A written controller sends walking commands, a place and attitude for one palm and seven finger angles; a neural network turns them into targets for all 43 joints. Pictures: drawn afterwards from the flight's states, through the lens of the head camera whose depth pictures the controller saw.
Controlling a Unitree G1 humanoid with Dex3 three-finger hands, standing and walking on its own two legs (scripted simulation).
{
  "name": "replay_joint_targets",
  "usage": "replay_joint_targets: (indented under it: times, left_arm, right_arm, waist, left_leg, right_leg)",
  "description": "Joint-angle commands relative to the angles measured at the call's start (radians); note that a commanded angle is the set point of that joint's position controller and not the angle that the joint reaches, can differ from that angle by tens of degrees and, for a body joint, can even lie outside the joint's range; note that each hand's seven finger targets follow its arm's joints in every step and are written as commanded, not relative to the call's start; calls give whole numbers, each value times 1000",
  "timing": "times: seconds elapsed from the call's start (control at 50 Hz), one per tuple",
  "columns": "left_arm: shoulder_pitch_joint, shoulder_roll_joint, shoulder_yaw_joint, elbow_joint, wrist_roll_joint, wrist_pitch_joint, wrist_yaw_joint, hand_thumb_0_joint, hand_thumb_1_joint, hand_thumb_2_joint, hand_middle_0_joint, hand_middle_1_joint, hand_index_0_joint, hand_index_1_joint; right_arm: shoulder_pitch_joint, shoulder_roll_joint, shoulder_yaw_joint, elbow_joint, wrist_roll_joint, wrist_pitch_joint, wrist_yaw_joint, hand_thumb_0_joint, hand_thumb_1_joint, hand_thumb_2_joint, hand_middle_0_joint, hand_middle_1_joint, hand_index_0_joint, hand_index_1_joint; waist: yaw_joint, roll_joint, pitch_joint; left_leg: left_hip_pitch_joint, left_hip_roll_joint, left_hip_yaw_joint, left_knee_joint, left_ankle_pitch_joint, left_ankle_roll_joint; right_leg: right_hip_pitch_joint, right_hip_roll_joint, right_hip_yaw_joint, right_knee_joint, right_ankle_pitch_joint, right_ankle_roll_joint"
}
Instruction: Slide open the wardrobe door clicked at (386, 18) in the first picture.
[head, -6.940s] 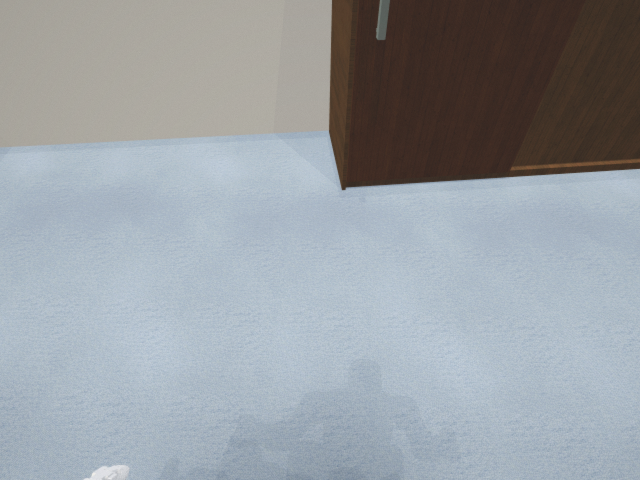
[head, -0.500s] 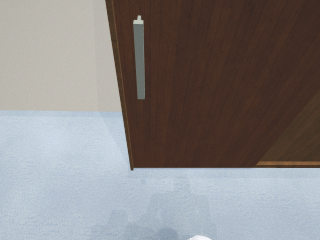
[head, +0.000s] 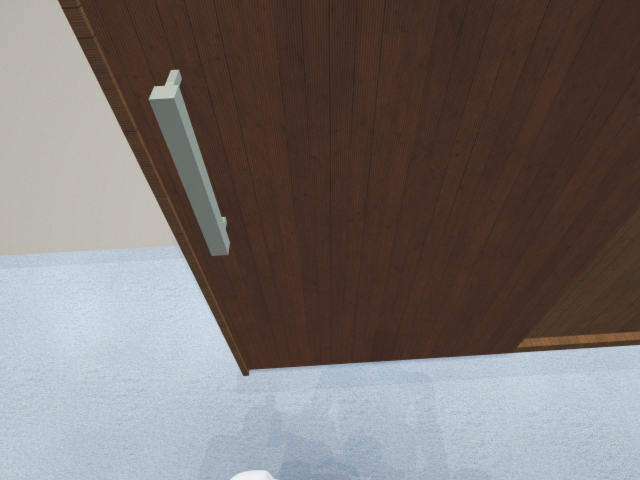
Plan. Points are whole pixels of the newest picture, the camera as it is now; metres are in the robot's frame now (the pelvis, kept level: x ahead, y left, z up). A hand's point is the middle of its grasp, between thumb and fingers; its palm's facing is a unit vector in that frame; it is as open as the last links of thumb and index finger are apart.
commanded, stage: come to a stop and stand still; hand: left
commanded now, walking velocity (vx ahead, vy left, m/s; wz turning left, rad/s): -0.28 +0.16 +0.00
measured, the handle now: (200, 174) +0.49 +0.20 +0.11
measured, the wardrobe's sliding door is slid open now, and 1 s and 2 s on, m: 0.00 0.00 0.00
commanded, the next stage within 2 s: none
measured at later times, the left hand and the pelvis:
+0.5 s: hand out of the picture +0.03 +0.22 -0.18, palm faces +0.03 -0.97 -0.23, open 7.3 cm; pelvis -0.01 +0.02 +0.00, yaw -2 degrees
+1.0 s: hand out of the picture -0.05 +0.14 -0.18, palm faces +0.03 -0.98 -0.17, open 7.3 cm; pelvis -0.06 -0.03 +0.00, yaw -1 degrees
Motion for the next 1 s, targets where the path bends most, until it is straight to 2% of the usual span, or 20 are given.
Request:
replay_joint_targets:
  times: [0.0,0.08,0.12,0.14,0.18,0.2,0.24,0.32,0.44,0.5,0.54,0.56,0.58,0.6,0.62,0.68,0.74,0.82,0.86,0.98]
  left_arm:
    - [59,148,5,-17,4,19,10,0,900,900,-200,-300,-200,-300]
    - [72,187,27,-24,5,54,19,0,900,900,-200,-300,-200,-300]
    - [61,188,28,-32,3,67,19,0,900,900,-200,-300,-200,-300]
    - [58,177,28,-37,1,73,18,0,900,900,-200,-300,-200,-300]
    - [119,104,12,-58,-8,85,20,0,900,900,-200,-300,-200,-300]
    - [107,108,8,-59,-7,94,24,0,900,900,-200,-300,-200,-300]
    - [104,121,16,-49,-2,99,20,0,900,900,-200,-300,-200,-300]
    - [132,117,19,-45,-1,101,9,0,900,900,-200,-300,-200,-300]
    - [86,93,5,-72,4,105,-4,0,900,900,-200,-300,-200,-300]
    - [133,75,-3,-47,-1,98,-3,0,900,900,-200,-300,-200,-300]
    - [214,84,-4,-11,2,87,-2,0,900,900,-200,-300,-200,-300]
    - [238,112,-1,-5,6,80,3,0,900,900,-200,-300,-200,-300]
    - [206,171,4,-15,11,73,6,0,900,900,-200,-300,-200,-300]
    - [127,213,8,-44,7,71,6,0,900,900,-200,-300,-200,-300]
    - [73,211,14,-61,6,68,9,0,900,900,-200,-300,-200,-300]
    - [18,155,-3,-53,3,62,7,0,900,900,-200,-300,-200,-300]
    - [81,131,-12,-10,-6,50,4,0,900,900,-200,-300,-200,-300]
    - [129,97,-20,31,-16,50,3,0,900,900,-200,-300,-200,-300]
    - [127,106,-20,51,-19,58,4,0,900,900,-200,-300,-200,-300]
    - [128,98,-22,68,-16,61,5,0,900,900,-200,-300,-200,-300]
  right_arm:
    - [64,-2,18,-32,13,12,-4,0,-900,-900,200,300,200,300]
    - [-26,-53,-2,-90,11,28,-6,0,-900,-900,200,300,200,300]
    - [-27,-64,-8,-99,9,29,-7,0,-900,-900,200,300,200,300]
    - [-8,-77,-11,-97,8,23,-6,0,-900,-900,200,300,200,300]
    - [-9,-179,-23,-126,-2,11,-10,0,-900,-900,200,300,200,300]
    - [-28,-188,-23,-132,-2,9,-21,0,-900,-900,200,300,200,300]
    - [-112,-171,-15,-159,-3,7,-34,0,-900,-900,200,300,200,300]
    - [-130,-159,-16,-170,3,1,-33,0,-900,-900,200,300,200,300]
    - [-94,-165,-29,-151,-2,7,-22,0,-900,-900,200,300,200,300]
    - [-96,-172,-36,-137,-3,13,-11,0,-900,-900,200,300,200,300]
    - [-112,-157,-38,-134,2,16,-7,0,-900,-900,200,300,200,300]
    - [-105,-119,-33,-135,9,18,-3,0,-900,-900,200,300,200,300]
    - [-97,-63,-21,-143,16,23,1,0,-900,-900,200,300,200,300]
    - [-121,-50,-10,-156,11,31,9,0,-900,-900,200,300,200,300]
    - [-149,-66,-15,-154,4,43,8,0,-900,-900,200,300,200,300]
    - [-38,-50,-3,-87,3,33,5,0,-900,-900,200,300,200,300]
    - [1,-38,13,-50,5,15,-5,0,-900,-900,200,300,200,300]
    - [41,-67,27,-8,4,-5,-24,0,-900,-900,200,300,200,300]
    - [34,-67,30,13,8,-11,-24,0,-900,-900,200,300,200,300]
    - [46,-48,29,24,7,-2,-23,0,-900,-900,200,300,200,300]
  waist:
    - [7,-157,-89]
    - [25,-188,-47]
    - [7,-194,-38]
    - [-4,-135,-45]
    - [8,179,-88]
    - [-5,232,-110]
    - [20,137,-82]
    - [16,75,-140]
    - [-17,116,-95]
    - [-5,136,-98]
    - [34,104,-87]
    - [37,27,-74]
    - [18,-144,-37]
    - [13,-247,13]
    - [30,-329,73]
    - [-20,-206,67]
    - [-6,-132,25]
    - [16,-85,30]
    - [23,34,-10]
    - [18,-32,43]
  left_leg:
    - [60,-23,-14,-177,35,-19]
    - [82,-37,-13,-280,60,-12]
    - [174,-40,-8,-405,162,-4]
    - [256,-12,-20,-498,327,9]
    - [293,258,-253,-591,853,160]
    - [262,298,-317,-649,877,218]
    - [223,276,-278,-625,791,251]
    - [315,221,-183,-616,705,224]
    - [263,218,-232,-691,344,217]
    - [196,181,-227,-721,149,181]
    - [120,126,-173,-682,74,125]
    - [75,68,-125,-613,33,78]
    - [30,-11,-51,-496,-10,22]
    - [71,-42,-25,-408,-12,9]
    - [76,-34,-61,-297,-24,20]
    - [109,-34,-55,-263,66,25]
    - [167,-29,-45,-411,151,13]
    - [241,29,-96,-557,313,27]
    - [220,34,-110,-582,333,33]
    - [196,8,-92,-613,176,24]
  right_leg:
    - [69,-250,158,-110,665,-104]
    - [56,-279,190,-58,609,-124]
    - [0,-254,186,-14,508,-91]
    - [-47,-220,165,39,398,-52]
    - [-103,-35,54,257,-165,64]
    - [-116,9,115,450,-412,79]
    - [-166,0,207,611,-373,72]
    - [-210,1,205,648,-269,95]
    - [-125,-18,148,375,-306,88]
    - [-12,4,107,191,-246,73]
    - [121,8,80,-36,-87,63]
    - [157,-44,147,-146,-76,45]
    - [81,-193,336,-240,-211,-16]
    - [-104,-287,416,-335,-399,-69]
    - [-213,-278,447,-375,-458,-86]
    - [-145,-186,287,-256,-180,-67]
    - [-56,-155,233,-163,1,-41]
    - [-43,-79,225,-137,8,16]
    - [42,-74,196,-109,45,29]
    - [7,-77,216,-176,-121,27]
